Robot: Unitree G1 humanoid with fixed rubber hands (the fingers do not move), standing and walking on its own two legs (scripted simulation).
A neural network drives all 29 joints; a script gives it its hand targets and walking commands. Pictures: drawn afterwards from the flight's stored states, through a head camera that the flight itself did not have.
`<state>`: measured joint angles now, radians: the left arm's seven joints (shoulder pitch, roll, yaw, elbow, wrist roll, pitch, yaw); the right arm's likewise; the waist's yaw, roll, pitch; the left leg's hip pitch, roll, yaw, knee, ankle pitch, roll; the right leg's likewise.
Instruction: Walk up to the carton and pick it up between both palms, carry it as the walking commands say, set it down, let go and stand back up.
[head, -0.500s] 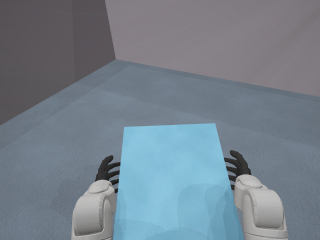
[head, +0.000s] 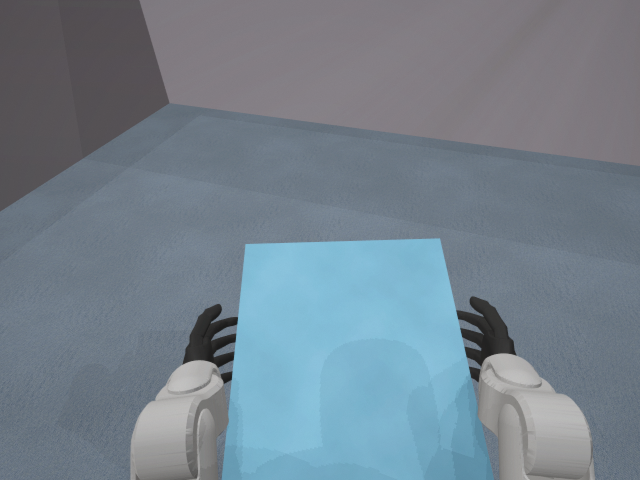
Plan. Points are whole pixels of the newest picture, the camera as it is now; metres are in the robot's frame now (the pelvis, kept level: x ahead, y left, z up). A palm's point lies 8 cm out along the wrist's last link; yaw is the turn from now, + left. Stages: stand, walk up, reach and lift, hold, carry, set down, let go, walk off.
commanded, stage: carry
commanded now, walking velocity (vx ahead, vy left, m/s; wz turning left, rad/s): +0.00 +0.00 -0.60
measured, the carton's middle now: (345, 375) +0.28 +0.00 +0.02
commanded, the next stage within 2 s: none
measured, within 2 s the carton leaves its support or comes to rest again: neither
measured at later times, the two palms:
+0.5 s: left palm (218, 355) +0.26 +0.14 +0.10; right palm (504, 358) +0.25 -0.17 +0.10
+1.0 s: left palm (217, 342) +0.29 +0.16 +0.08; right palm (477, 339) +0.29 -0.16 +0.08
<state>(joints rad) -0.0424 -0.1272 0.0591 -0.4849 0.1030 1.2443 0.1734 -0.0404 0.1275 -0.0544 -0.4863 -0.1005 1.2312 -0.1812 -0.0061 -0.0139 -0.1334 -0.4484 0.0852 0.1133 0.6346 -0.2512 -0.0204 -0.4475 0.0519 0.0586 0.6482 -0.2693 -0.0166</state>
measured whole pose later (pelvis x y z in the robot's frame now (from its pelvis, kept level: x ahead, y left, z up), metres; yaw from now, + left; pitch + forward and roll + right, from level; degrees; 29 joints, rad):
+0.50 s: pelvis +0.00 +0.00 +0.00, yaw -3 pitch +4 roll +0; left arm -0.08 -0.13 0.06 -0.43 0.11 1.23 0.19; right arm -0.10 0.13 -0.07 -0.43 -0.11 1.23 -0.18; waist 0.00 0.01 -0.12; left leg -0.42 0.11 0.15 0.63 -0.28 -0.04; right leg -0.42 0.05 0.05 0.61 -0.25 -0.03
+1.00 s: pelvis +0.01 +0.01 +0.01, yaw -2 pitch +4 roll +0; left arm -0.17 -0.13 0.13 -0.14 0.15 1.01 0.16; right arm -0.19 0.14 -0.12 -0.13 -0.16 0.99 -0.14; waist 0.00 0.00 -0.11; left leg -0.39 0.09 0.15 0.58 -0.25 -0.01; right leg -0.40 0.03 0.04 0.59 -0.26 -0.01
